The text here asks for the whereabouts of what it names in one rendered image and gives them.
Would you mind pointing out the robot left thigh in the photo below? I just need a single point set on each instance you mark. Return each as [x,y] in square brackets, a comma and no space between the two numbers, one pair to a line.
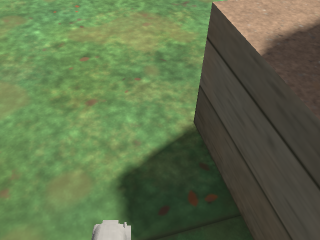
[112,230]

